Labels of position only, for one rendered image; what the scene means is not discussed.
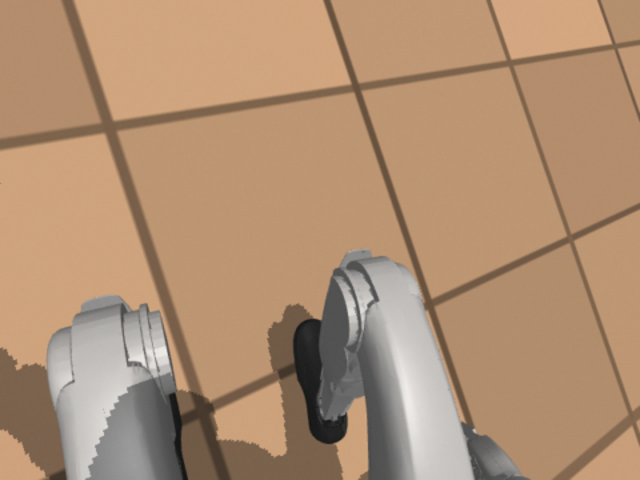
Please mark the right robot foot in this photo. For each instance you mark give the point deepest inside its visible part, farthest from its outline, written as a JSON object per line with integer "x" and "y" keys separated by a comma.
{"x": 308, "y": 368}

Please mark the right robot hand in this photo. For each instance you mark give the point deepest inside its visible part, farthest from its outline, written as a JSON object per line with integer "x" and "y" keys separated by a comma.
{"x": 489, "y": 461}

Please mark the left robot foot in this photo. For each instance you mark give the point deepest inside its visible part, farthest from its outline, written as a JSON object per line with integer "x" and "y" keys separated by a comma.
{"x": 178, "y": 428}

